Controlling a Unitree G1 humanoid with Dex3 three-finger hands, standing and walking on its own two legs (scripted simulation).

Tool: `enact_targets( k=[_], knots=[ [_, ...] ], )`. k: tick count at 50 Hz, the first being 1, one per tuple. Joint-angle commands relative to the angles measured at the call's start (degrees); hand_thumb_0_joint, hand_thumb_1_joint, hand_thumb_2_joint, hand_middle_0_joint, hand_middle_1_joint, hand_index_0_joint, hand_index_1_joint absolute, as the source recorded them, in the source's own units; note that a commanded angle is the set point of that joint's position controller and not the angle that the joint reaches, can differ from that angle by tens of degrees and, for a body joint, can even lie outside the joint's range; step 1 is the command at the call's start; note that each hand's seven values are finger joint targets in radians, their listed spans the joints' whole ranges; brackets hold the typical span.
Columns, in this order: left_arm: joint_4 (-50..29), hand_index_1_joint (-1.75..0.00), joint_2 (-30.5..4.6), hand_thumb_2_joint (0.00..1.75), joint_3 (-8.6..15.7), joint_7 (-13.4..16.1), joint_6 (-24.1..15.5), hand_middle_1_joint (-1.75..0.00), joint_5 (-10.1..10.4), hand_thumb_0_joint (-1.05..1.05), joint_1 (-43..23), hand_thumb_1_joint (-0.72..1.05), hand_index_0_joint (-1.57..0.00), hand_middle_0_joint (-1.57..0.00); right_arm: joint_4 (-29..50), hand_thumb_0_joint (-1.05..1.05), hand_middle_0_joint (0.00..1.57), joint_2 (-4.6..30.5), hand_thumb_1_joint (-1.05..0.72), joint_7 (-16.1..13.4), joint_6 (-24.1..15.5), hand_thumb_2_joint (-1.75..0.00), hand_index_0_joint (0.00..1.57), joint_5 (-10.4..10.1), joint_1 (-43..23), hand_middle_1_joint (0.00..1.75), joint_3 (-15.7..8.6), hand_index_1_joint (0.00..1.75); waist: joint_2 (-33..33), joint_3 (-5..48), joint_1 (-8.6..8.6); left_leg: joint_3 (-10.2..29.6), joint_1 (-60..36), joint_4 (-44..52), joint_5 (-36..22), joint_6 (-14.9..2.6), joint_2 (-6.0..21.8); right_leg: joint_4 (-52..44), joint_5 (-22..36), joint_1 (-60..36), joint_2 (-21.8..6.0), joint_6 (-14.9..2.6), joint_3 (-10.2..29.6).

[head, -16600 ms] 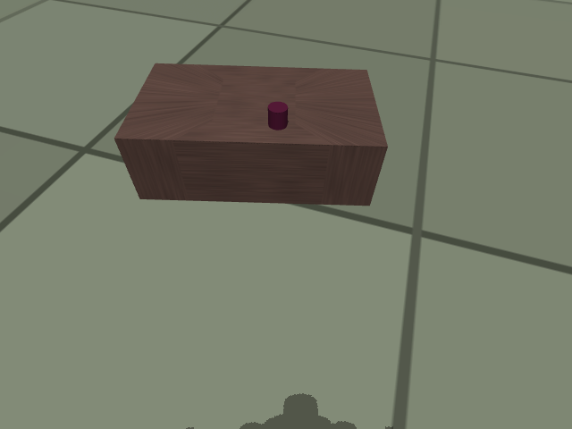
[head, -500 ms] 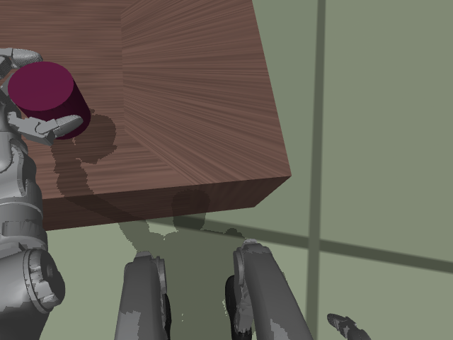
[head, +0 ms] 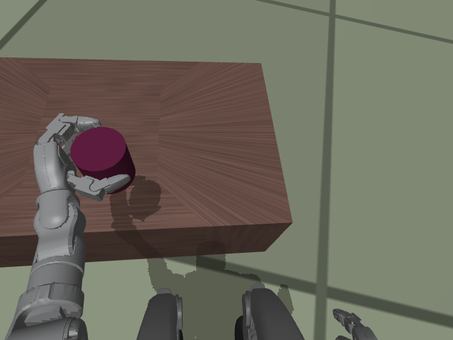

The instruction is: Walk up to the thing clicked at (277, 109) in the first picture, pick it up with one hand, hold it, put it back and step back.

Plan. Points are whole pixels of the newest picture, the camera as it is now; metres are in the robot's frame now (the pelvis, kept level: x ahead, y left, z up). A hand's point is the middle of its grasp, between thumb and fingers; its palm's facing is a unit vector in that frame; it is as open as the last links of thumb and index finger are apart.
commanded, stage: lift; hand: left
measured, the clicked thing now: (105, 161) +0.42 +0.19 +0.02
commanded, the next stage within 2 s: hold in 1.02 s
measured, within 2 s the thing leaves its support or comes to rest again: neither
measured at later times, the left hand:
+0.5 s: hand (88, 155) +0.39 +0.19 +0.09, palm faces +0.22 -0.98 -0.01, open 11.6 cm
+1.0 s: hand (91, 143) +0.39 +0.18 +0.13, palm faces +0.22 -0.98 +0.00, open 11.6 cm
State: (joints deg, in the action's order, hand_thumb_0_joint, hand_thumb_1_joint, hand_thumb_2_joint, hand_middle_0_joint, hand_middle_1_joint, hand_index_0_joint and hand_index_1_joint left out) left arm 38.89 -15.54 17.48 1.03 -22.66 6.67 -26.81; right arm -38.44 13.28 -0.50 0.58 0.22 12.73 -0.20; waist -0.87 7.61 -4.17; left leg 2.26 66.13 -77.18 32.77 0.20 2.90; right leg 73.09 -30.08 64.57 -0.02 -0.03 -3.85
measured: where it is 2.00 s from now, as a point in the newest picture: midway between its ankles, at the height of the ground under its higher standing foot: outside the picture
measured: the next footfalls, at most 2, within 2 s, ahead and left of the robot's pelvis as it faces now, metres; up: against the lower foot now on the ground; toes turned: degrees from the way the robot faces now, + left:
none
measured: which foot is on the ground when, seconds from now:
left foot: down 0.00-1.00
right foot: down 0.00-1.00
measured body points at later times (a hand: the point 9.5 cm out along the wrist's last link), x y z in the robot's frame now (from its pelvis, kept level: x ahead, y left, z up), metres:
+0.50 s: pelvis +0.02 +0.00 +0.05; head +0.10 +0.02 +0.50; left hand +0.37 +0.24 +0.10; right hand +0.14 -0.24 -0.06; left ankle +0.03 +0.12 -0.61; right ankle +0.04 -0.13 -0.61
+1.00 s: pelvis +0.03 +0.00 +0.07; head +0.10 +0.01 +0.52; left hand +0.37 +0.23 +0.13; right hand +0.16 -0.25 -0.04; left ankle +0.03 +0.12 -0.61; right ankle +0.04 -0.13 -0.61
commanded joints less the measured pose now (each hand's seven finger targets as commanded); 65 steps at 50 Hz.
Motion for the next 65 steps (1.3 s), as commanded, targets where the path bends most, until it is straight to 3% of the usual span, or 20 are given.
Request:
enact_targets(
  k=[1, 2, 5, 9, 13, 17, 21, 25, 31, 35, 37, 41, 43, 47, 48, 50, 53, 57, 62, 65],
  knots=[
    [-12.2, -1.42, -6.8, 1.28, -0.6, 0.6, -4.2, -1.42, 1.0, 0.00, -13.3, -0.04, -1.26, -1.24, 4.6, 0.00, 0.20, 9.0, -0.91, -0.7, -2.0, -0.90, 0.20, -0.1, 4.0, 0.30, -3.5, 0.30, -3.3, 20.8, -0.31, 0.8, -18.9, 14.6, -14.1, -0.68, -1.5, -12.6, 14.0, -16.5, 1.2, -1.63, 1.4],
    [-11.3, -1.43, -7.2, 1.29, 0.5, 0.8, -4.3, -1.42, 1.1, 0.00, -11.8, -0.03, -1.27, -1.25, 4.6, 0.00, 0.20, 9.1, -0.91, -0.7, -2.1, -0.90, 0.20, -0.2, 3.9, 0.30, -3.7, 0.30, -2.7, 20.0, 0.22, 0.9, -19.8, 15.2, -14.6, -0.63, -1.4, -13.1, 14.3, -16.6, 1.2, -1.65, 1.3],
    [-13.8, -1.43, -5.6, 1.27, -2.6, 0.5, -4.7, -1.42, 0.7, 0.00, -12.3, -0.05, -1.29, -1.27, 5.2, 0.00, 0.20, 9.0, -0.92, -0.5, -2.3, -0.90, 0.20, -0.1, 3.6, 0.30, -3.7, 0.30, -3.2, 19.7, -0.19, 0.5, -21.3, 17.1, -13.7, -0.64, -1.5, -14.8, 13.9, -18.2, 1.1, -1.60, 1.3],
    [-17.4, -1.43, -6.7, 1.26, -1.7, 1.1, -5.7, -1.43, 1.0, 0.00, -12.5, -0.09, -1.30, -1.28, 5.8, 0.00, 0.20, 8.2, -0.92, -0.6, -2.6, -0.90, 0.20, 0.0, 3.1, 0.30, -3.5, 0.30, -2.5, 21.7, 0.35, 0.1, -23.5, 18.8, -14.8, -0.77, -1.8, -16.6, 15.5, -23.1, 1.0, -1.28, 1.6],
    [-19.7, -1.43, -5.8, 1.26, -2.8, 1.6, -5.9, -1.43, 0.8, 0.00, -10.7, -0.07, -1.29, -1.27, 6.5, 0.00, 0.20, 8.0, -0.92, -0.7, -2.9, -0.90, 0.20, 0.2, 2.0, 0.30, -3.4, 0.30, -3.1, 20.0, 0.91, -0.1, -25.3, 21.6, -13.5, -0.63, -2.0, -18.8, 14.4, -24.8, 0.9, -1.17, 1.6],
    [-20.6, -1.43, -5.3, 1.26, -3.2, 1.6, -5.5, -1.43, 0.8, 0.00, -7.8, -0.09, -1.29, -1.26, 6.7, 0.00, 0.20, 7.9, -0.92, -0.9, -2.8, -0.90, 0.20, 0.1, 2.1, 0.30, -3.3, 0.30, -2.9, 20.1, 1.34, -0.2, -28.3, 22.8, -16.7, -0.48, -2.0, -19.9, 17.3, -27.0, 0.9, -1.24, 1.5],
    [-18.9, -1.43, -2.8, 1.27, -4.9, 1.6, -4.3, -1.43, 1.2, 0.00, -4.6, -0.07, -1.28, -1.26, 6.8, 0.00, 0.20, 7.8, -0.92, -1.0, -2.9, -0.90, 0.20, 0.0, 1.9, 0.30, -3.3, 0.30, -1.2, 16.9, 1.14, -0.2, -28.5, 24.4, -16.9, -0.47, -1.9, -21.6, 17.4, -28.2, 1.0, -1.17, 1.4],
    [-21.5, -1.42, -2.9, 1.26, -4.8, 1.8, -4.0, -1.43, 1.3, 0.00, -4.8, -0.08, -1.28, -1.25, 7.0, 0.00, 0.20, 7.6, -0.91, -0.8, -2.8, -0.90, 0.20, 0.0, 2.2, 0.30, -3.3, 0.30, -2.2, 17.2, 1.56, 0.1, -31.5, 26.0, -19.4, -0.09, -1.6, -22.1, 18.6, -29.1, 1.1, -1.50, 0.9],
    [-24.6, -1.42, -2.5, 1.25, -5.3, 2.3, -3.9, -1.42, 1.4, 0.00, -5.0, -0.11, -1.27, -1.24, 7.8, 0.00, 0.20, 7.2, -0.92, -0.9, -3.1, -0.90, 0.20, -0.2, 0.8, 0.30, -3.2, 0.30, -1.6, 15.0, 1.88, -0.3, -32.8, 28.0, -17.6, -0.25, -1.9, -24.2, 17.6, -30.8, 1.0, -1.22, 1.2],
    [-22.7, -1.41, -2.4, 1.24, -4.9, 2.2, -3.2, -1.40, 1.3, 0.00, -0.9, -0.13, -1.24, -1.21, 6.8, 0.00, 0.20, 7.1, -0.92, -1.0, -2.9, -0.90, 0.20, 0.0, 1.8, 0.30, -3.4, 0.30, -0.1, 15.8, 1.82, -0.7, -33.6, 27.6, -21.2, -0.46, -1.9, -24.9, 21.3, -33.6, 1.0, -0.93, 1.6],
    [-26.3, -1.39, -1.9, 1.22, -5.9, 2.3, -3.0, -1.39, 1.6, 0.00, -2.4, -0.13, -1.24, -1.21, 7.9, 0.00, 0.20, 6.7, -0.92, -1.0, -3.0, -0.90, 0.20, -0.1, 1.3, 0.30, -3.0, 0.30, -1.4, 17.8, 1.99, -1.1, -35.0, 27.7, -23.3, -0.47, -2.1, -25.3, 23.6, -35.9, 0.7, -0.86, 1.9],
    [-25.0, -1.39, -0.9, 1.24, -6.0, 2.7, -2.1, -1.40, 1.5, 0.00, -0.4, -0.09, -1.24, -1.21, 7.3, 0.00, 0.20, 6.9, -0.92, -0.9, -2.9, -0.90, 0.20, 0.0, 1.4, 0.30, -3.4, 0.30, 0.0, 14.0, 1.75, -0.8, -35.0, 28.8, -23.0, -0.43, -1.9, -26.3, 23.0, -35.0, 1.0, -0.86, 1.6],
    [-25.4, -1.40, -1.9, 1.26, -5.1, 2.8, -2.1, -1.40, 1.3, 0.00, -1.2, -0.07, -1.25, -1.22, 7.1, 0.00, 0.20, 6.9, -0.91, -0.9, -2.7, -0.90, 0.20, -0.1, 1.9, 0.30, -3.5, 0.30, -0.5, 14.6, 1.89, -1.0, -35.4, 28.8, -24.0, -0.50, -1.9, -26.5, 23.8, -35.5, 0.8, -0.84, 1.7],
    [-26.8, -1.39, -0.6, 1.25, -6.9, 2.6, -1.8, -1.40, 1.2, 0.00, -0.5, -0.08, -1.24, -1.21, 7.9, 0.00, 0.20, 6.9, -0.91, -0.9, -2.7, -0.90, 0.20, -0.2, 1.3, 0.30, -3.4, 0.30, -0.4, 15.5, 1.92, -1.2, -37.4, 29.5, -25.6, -0.53, -2.0, -27.1, 25.6, -37.6, 0.8, -0.74, 1.8],
    [-27.2, -1.40, -1.9, 1.24, -5.6, 2.6, -1.9, -1.40, 1.3, 0.00, -0.6, -0.09, -1.24, -1.21, 7.6, 0.00, 0.20, 6.8, -0.91, -0.8, -2.7, -0.90, 0.20, 0.0, 1.5, 0.30, -3.3, 0.30, -1.6, 15.3, 2.23, -1.2, -37.3, 29.5, -26.4, -0.44, -1.9, -27.1, 26.0, -37.7, 0.8, -0.90, 1.8],
    [-26.5, -1.39, -1.4, 1.23, -5.7, 2.6, -1.7, -1.39, 1.2, 0.00, 0.5, -0.11, -1.24, -1.20, 7.6, 0.00, 0.20, 6.8, -0.91, -0.6, -2.7, -0.90, 0.20, 0.0, 1.5, 0.30, -3.4, 0.30, -1.0, 15.6, 2.34, -1.1, -37.8, 29.6, -28.3, -0.44, -1.8, -27.0, 27.5, -38.2, 0.8, -0.89, 1.7],
    [-26.1, -1.40, -0.5, 1.24, -6.4, 2.8, -1.5, -1.40, 1.2, 0.00, 0.3, -0.08, -1.24, -1.21, 8.0, 0.00, 0.20, 7.1, -0.91, -0.6, -2.6, -0.90, 0.20, -0.1, 0.9, 0.30, -3.6, 0.30, -0.9, 13.5, 1.76, -1.2, -38.2, 30.5, -26.6, -0.38, -1.9, -27.7, 25.8, -37.5, 0.9, -0.88, 1.7],
    [-26.8, -1.41, -0.7, 1.23, -6.1, 2.6, -1.6, -1.40, 1.4, 0.00, 1.0, -0.11, -1.23, -1.21, 8.5, 0.00, 0.20, 6.8, -0.91, -0.6, -2.6, -0.90, 0.20, -0.3, 0.0, 0.30, -3.5, 0.30, 0.6, 11.8, 2.31, -1.3, -36.4, 31.9, -21.7, -0.49, -2.1, -29.1, 22.4, -38.8, 0.8, -0.62, 1.8],
    [-29.2, -1.36, -1.2, 1.20, -6.0, 3.0, -1.3, -1.35, 1.2, 0.00, 0.8, -0.13, -1.18, -1.16, 8.1, 0.00, 0.20, 7.0, -0.91, -0.7, -2.7, -0.90, 0.20, -0.2, 0.7, 0.30, -3.6, 0.30, -0.6, 14.4, 2.54, -1.4, -38.9, 31.9, -25.6, -0.38, -2.0, -29.1, 25.5, -39.9, 0.8, -0.69, 1.8],
    [-28.9, -1.36, -0.1, 1.20, -7.2, 3.0, -1.3, -1.36, 1.2, 0.00, 0.5, -0.12, -1.19, -1.16, 7.9, 0.00, 0.20, 6.8, -0.92, -0.7, -2.8, -0.90, 0.20, -0.1, 0.0, 0.30, -3.6, 0.30, -1.4, 12.7, 2.15, -1.0, -40.0, 32.7, -24.1, -0.04, -1.9, -29.3, 23.2, -38.5, 1.1, -0.91, 1.3]
  ],
)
